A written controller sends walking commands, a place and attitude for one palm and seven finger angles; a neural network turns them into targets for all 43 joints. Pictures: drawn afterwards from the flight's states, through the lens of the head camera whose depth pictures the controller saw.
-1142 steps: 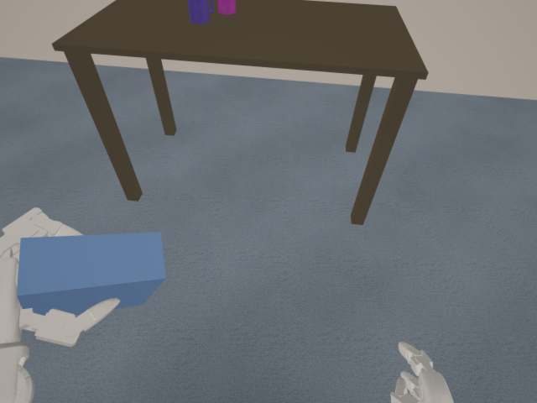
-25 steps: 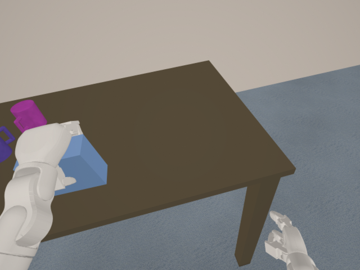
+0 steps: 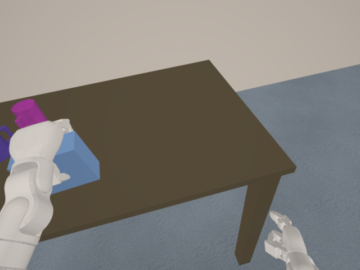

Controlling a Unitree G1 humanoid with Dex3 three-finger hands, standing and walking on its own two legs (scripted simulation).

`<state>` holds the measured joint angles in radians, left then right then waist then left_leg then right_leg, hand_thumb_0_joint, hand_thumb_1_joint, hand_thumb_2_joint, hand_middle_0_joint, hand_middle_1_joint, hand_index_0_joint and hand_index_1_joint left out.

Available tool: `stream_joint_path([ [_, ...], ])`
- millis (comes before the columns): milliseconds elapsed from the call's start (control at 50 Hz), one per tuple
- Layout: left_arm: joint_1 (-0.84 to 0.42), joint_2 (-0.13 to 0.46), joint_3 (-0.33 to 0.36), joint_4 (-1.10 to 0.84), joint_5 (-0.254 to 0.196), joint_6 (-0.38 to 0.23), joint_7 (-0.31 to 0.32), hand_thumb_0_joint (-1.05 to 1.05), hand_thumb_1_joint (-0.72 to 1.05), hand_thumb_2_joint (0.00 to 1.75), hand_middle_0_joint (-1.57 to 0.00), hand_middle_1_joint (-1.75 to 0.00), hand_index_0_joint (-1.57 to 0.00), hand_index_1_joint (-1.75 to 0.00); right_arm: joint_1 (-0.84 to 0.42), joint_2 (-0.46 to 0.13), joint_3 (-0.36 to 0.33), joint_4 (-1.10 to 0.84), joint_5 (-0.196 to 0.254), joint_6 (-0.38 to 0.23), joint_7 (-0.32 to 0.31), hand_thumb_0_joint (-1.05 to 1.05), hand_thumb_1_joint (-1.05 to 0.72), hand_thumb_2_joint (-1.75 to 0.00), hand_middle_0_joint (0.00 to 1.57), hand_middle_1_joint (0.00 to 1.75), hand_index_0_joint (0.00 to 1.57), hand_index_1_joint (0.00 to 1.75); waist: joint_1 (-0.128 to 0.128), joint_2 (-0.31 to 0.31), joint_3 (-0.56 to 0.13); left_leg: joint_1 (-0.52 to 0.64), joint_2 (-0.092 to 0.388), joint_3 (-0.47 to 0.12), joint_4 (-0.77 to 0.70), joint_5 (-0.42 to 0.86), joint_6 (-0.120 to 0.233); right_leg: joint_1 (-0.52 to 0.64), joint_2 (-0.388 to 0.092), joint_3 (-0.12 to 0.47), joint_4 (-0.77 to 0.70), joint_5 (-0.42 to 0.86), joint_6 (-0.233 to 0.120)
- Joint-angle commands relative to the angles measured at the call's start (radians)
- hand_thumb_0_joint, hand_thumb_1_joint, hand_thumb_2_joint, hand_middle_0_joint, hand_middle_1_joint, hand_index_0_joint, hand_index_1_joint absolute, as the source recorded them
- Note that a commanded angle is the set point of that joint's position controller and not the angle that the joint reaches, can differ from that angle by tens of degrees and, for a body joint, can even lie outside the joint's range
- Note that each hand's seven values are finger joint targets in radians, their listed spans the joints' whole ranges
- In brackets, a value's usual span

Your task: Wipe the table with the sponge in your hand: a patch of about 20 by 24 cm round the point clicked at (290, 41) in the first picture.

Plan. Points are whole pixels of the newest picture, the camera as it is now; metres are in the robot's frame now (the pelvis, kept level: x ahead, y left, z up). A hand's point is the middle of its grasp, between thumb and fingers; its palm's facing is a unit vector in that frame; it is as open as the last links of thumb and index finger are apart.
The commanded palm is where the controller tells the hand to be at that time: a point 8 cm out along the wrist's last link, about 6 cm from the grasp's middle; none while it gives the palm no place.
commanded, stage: move the sponge above the wiping area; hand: left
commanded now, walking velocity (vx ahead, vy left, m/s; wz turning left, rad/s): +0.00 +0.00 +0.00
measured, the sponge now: (64, 169) +0.27 +0.32 +0.11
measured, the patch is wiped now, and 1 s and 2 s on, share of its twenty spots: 0.00 0.00 0.00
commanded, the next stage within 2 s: none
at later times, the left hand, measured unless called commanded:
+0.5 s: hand (52, 154) +0.27 +0.32 +0.15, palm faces +0.10 -0.05 -0.99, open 9.6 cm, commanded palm +0.23 +0.30 +0.21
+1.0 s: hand (59, 172) +0.25 +0.31 +0.13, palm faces +0.01 -0.12 -0.99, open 9.6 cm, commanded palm +0.22 +0.29 +0.21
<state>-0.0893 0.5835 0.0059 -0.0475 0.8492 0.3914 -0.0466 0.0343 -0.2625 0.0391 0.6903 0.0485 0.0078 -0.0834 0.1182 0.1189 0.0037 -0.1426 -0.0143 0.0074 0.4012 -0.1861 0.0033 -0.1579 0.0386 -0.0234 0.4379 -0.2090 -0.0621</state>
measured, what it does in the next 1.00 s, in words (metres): stands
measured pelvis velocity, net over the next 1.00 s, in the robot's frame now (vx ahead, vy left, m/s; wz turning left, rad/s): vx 0.01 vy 0.01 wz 0.01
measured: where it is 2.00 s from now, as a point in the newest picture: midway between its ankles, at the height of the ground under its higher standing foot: outside the picture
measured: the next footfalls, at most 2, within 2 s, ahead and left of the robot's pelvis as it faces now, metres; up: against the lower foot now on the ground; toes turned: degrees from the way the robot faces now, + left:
none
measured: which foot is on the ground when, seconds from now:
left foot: down 0.00-1.00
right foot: down 0.00-1.00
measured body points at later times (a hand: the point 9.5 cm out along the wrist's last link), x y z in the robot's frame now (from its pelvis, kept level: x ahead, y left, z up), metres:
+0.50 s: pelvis +0.01 +0.01 +0.00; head -0.01 -0.04 +0.45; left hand +0.26 +0.32 +0.21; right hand +0.25 -0.19 -0.09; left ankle +0.02 +0.12 -0.74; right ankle +0.02 -0.08 -0.74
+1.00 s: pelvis +0.01 +0.01 +0.00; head +0.00 -0.05 +0.45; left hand +0.24 +0.31 +0.18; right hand +0.27 -0.19 -0.08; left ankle +0.02 +0.12 -0.74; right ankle +0.02 -0.08 -0.74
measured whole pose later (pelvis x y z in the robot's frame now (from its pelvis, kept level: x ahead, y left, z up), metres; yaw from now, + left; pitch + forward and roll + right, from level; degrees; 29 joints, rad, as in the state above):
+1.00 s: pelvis +0.01 +0.01 +0.00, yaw +1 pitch -3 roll +0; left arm 0.03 0.55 -0.03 -0.18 0.83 0.49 -0.16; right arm 0.02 -0.29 0.05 0.64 0.06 0.03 -0.07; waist 0.12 0.14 -0.01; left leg -0.16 -0.03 0.00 0.41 -0.20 0.02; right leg -0.16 0.02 -0.03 0.43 -0.22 -0.04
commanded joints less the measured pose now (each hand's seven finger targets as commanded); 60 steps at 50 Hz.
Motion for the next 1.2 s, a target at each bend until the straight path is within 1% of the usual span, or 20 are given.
stream_joint_path([
  [0, -0.184, 0.154, 0.026, -0.163, 0.014, 0.047, -0.052, 0.0, 0.1, 1.3, -1.2, -1.6, -1.2, -1.6, -0.238, -0.108, -0.026, -0.2, 0.011, -0.046, 0.0, 0.0, -0.9, -0.9, 0.2, 0.3, 0.2, 0.3, -0.007, -0.101, -0.17, -0.014, -0.02, -0.046, -0.039, 0.093, 0.036, 0.047, -0.05, 0.1, -0.088, 0.063, 0.004],
  [60, -0.181, 0.163, 0.013, -0.234, 0.027, 0.023, -0.1, 0.0, 0.1, 1.3, -1.2, -1.6, -1.2, -1.6, -0.233, -0.1, -0.016, -0.22, 0.009, -0.052, -0.002, 0.0, -0.9, -0.9, 0.2, 0.3, 0.2, 0.3, -0.012, -0.121, -0.187, -0.002, -0.016, -0.05, -0.028, 0.085, 0.047, 0.042, -0.052, 0.095, -0.081, 0.045, 0.006],
  [120, -0.228, 0.28, 0.119, -0.305, 0.052, -0.062, -0.082, 0.0, 0.1, 1.3, -1.2, -1.6, -1.2, -1.6, -0.201, -0.097, -0.021, -0.216, -0.005, -0.06, -0.013, 0.0, -0.9, -0.9, 0.2, 0.3, 0.2, 0.3, -0.003, -0.126, -0.217, 0.03, -0.02, -0.06, -0.021, 0.101, 0.053, 0.048, -0.048, 0.104, -0.083, 0.047, 0.005],
  [140, -0.272, 0.343, 0.176, -0.363, 0.06, -0.087, -0.063, 0.0, 0.1, 1.3, -1.2, -1.6, -1.2, -1.6, -0.225, -0.089, -0.014, -0.223, -0.007, -0.069, -0.018, 0.0, -0.9, -0.9, 0.2, 0.3, 0.2, 0.3, 0.008, -0.1, -0.228, 0.049, -0.019, -0.075, -0.023, 0.1, 0.051, 0.046, -0.032, 0.14, -0.09, 0.025, -0.009],
  [180, -0.309, 0.338, 0.197, -0.324, 0.077, -0.129, -0.011, 0.0, 0.1, 1.3, -1.2, -1.6, -1.2, -1.6, -0.182, -0.08, -0.019, -0.204, -0.018, -0.079, -0.028, 0.0, -0.9, -0.9, 0.2, 0.3, 0.2, 0.3, 0.011, -0.082, -0.221, 0.06, -0.024, -0.069, -0.024, 0.129, 0.046, 0.039, -0.033, 0.116, -0.095, 0.032, -0.014],
  [240, -0.375, 0.352, 0.23, -0.291, 0.074, -0.125, 0.052, 0.0, 0.1, 1.3, -1.2, -1.6, -1.2, -1.6, -0.197, -0.084, -0.022, -0.184, -0.011, -0.078, -0.023, 0.0, -0.9, -0.9, 0.2, 0.3, 0.2, 0.3, 0.021, 0.043, -0.19, 0.065, -0.026, -0.083, -0.05, 0.119, 0.031, 0.033, -0.015, 0.149, -0.117, 0.022, -0.04],
  [320, -0.311, 0.281, 0.187, -0.163, 0.038, -0.048, 0.071, 0.0, 0.1, 1.3, -1.2, -1.6, -1.2, -1.6, -0.201, -0.1, -0.035, -0.158, -0.004, -0.058, -0.006, 0.0, -0.9, -0.9, 0.2, 0.3, 0.2, 0.3, 0.026, 0.013, -0.196, 0.026, -0.02, -0.065, -0.056, 0.152, 0.015, 0.07, -0.034, 0.112, -0.103, 0.081, -0.028],
  [460, -0.152, 0.121, 0.002, -0.187, 0.01, 0.063, -0.084, 0.0, 0.1, 1.3, -1.2, -1.6, -1.2, -1.6, -0.233, -0.107, -0.02, -0.215, 0.015, -0.038, 0.009, 0.0, -0.9, -0.9, 0.2, 0.3, 0.2, 0.3, -0.005, -0.118, -0.189, -0.002, -0.011, -0.052, -0.041, 0.123, 0.038, 0.057, -0.045, 0.069, -0.08, 0.105, 0.001],
  [520, -0.203, 0.191, 0.026, -0.279, 0.045, 0.022, -0.113, 0.0, 0.1, 1.3, -1.2, -1.6, -1.2, -1.6, -0.214, -0.107, -0.019, -0.221, 0.008, -0.039, 0.006, 0.0, -0.9, -0.9, 0.2, 0.3, 0.2, 0.3, -0.016, -0.12, -0.219, 0.019, -0.013, -0.061, -0.031, 0.131, 0.048, 0.054, -0.045, 0.069, -0.069, 0.111, 0.007],
  [580, -0.273, 0.29, 0.128, -0.397, 0.078, -0.074, -0.066, 0.0, 0.1, 1.3, -1.2, -1.6, -1.2, -1.6, -0.192, -0.085, -0.015, -0.229, -0.01, -0.063, -0.007, 0.0, -0.9, -0.9, 0.2, 0.3, 0.2, 0.3, 0.003, -0.098, -0.274, 0.071, -0.015, -0.074, -0.025, 0.187, 0.051, 0.074, -0.033, 0.077, -0.062, 0.123, -0.006],
  [620, -0.277, 0.311, 0.173, -0.436, 0.084, -0.121, -0.016, 0.0, 0.1, 1.3, -1.2, -1.6, -1.2, -1.6, -0.171, -0.077, -0.02, -0.223, -0.021, -0.068, -0.013, 0.0, -0.9, -0.9, 0.2, 0.3, 0.2, 0.3, 0.02, -0.038, -0.28, 0.097, -0.017, -0.081, -0.031, 0.23, 0.045, 0.083, -0.026, 0.085, -0.068, 0.147, -0.017],
  [640, -0.293, 0.381, 0.249, -0.444, 0.085, -0.122, 0.016, 0.0, 0.1, 1.3, -1.2, -1.6, -1.2, -1.6, -0.198, -0.079, -0.016, -0.221, -0.02, -0.077, -0.015, 0.0, -0.9, -0.9, 0.2, 0.3, 0.2, 0.3, 0.035, 0.009, -0.273, 0.097, -0.019, -0.094, -0.037, 0.219, 0.042, 0.091, -0.011, 0.138, -0.078, 0.133, -0.037],
  [680, -0.26, 0.294, 0.216, -0.333, 0.063, -0.106, 0.059, 0.0, 0.1, 1.3, -1.2, -1.6, -1.2, -1.6, -0.168, -0.072, -0.026, -0.191, -0.018, -0.067, -0.009, 0.0, -0.9, -0.9, 0.2, 0.3, 0.2, 0.3, 0.028, -0.009, -0.212, 0.076, -0.015, -0.08, -0.037, 0.238, 0.026, 0.074, -0.022, 0.108, -0.09, 0.148, -0.034],
  [740, -0.233, 0.277, 0.216, -0.225, 0.032, -0.017, 0.074, 0.0, 0.1, 1.3, -1.2, -1.6, -1.2, -1.6, -0.222, -0.094, -0.028, -0.172, -0.002, -0.046, 0.011, 0.0, -0.9, -0.9, 0.2, 0.3, 0.2, 0.3, 0.039, -0.015, -0.161, 0.037, -0.014, -0.074, -0.047, 0.215, 0.012, 0.068, -0.021, 0.145, -0.1, 0.145, -0.044],
  [880, -0.069, 0.109, 0.015, -0.288, -0.011, 0.094, -0.072, 0.0, 0.1, 1.3, -1.2, -1.6, -1.2, -1.6, -0.243, -0.099, -0.016, -0.227, 0.022, -0.017, 0.024, 0.0, -0.9, -0.9, 0.2, 0.3, 0.2, 0.3, -0.005, -0.084, -0.175, 0.005, -0.012, -0.048, -0.031, 0.177, 0.034, 0.064, -0.042, 0.073, -0.072, 0.173, 0.004],
  [960, -0.168, 0.199, 0.039, -0.379, 0.035, 0.039, -0.102, 0.0, 0.1, 1.3, -1.2, -1.6, -1.2, -1.6, -0.222, -0.099, -0.009, -0.242, 0.007, -0.038, 0.003, 0.0, -0.9, -0.9, 0.2, 0.3, 0.2, 0.3, -0.018, -0.118, -0.213, 0.029, -0.01, -0.061, -0.014, 0.141, 0.052, 0.048, -0.041, 0.079, -0.069, 0.113, 0.005],
  [1040, -0.329, 0.399, 0.214, -0.457, 0.098, -0.085, -0.027, 0.0, 0.1, 1.3, -1.2, -1.6, -1.2, -1.6, -0.216, -0.087, -0.007, -0.23, -0.014, -0.068, -0.025, 0.0, -0.9, -0.9, 0.2, 0.3, 0.2, 0.3, 0.013, -0.042, -0.252, 0.083, -0.021, -0.087, -0.023, 0.145, 0.051, 0.062, -0.018, 0.144, -0.095, 0.056, -0.024],
  [1120, -0.281, 0.31, 0.213, -0.328, 0.051, -0.122, 0.051, 0.0, 0.1, 1.3, -1.2, -1.6, -1.2, -1.6, -0.171, -0.078, -0.025, -0.185, -0.012, -0.068, -0.021, 0.0, -0.9, -0.9, 0.2, 0.3, 0.2, 0.3, 0.021, 0.042, -0.204, 0.083, -0.022, -0.083, -0.044, 0.183, 0.024, 0.068, -0.023, 0.121, -0.113, 0.096, -0.034],
  [1140, -0.274, 0.333, 0.242, -0.299, 0.039, -0.096, 0.058, 0.0, 0.1, 1.3, -1.2, -1.6, -1.2, -1.6, -0.205, -0.081, -0.019, -0.181, -0.004, -0.07, -0.015, 0.0, -0.9, -0.9, 0.2, 0.3, 0.2, 0.3, 0.031, 0.054, -0.18, 0.071, -0.026, -0.089, -0.049, 0.168, 0.021, 0.062, -0.015, 0.152, -0.122, 0.077, -0.046],
  [1180, -0.258, 0.265, 0.187, -0.206, 0.013, -0.043, 0.055, 0.0, 0.1, 1.3, -1.2, -1.6, -1.2, -1.6, -0.205, -0.092, -0.024, -0.165, 0.0, -0.055, -0.002, 0.0, -0.9, -0.9, 0.2, 0.3, 0.2, 0.3, 0.023, 0.009, -0.138, 0.022, -0.018, -0.074, -0.058, 0.142, 0.012, 0.054, -0.032, 0.113, -0.121, 0.068, -0.028],
])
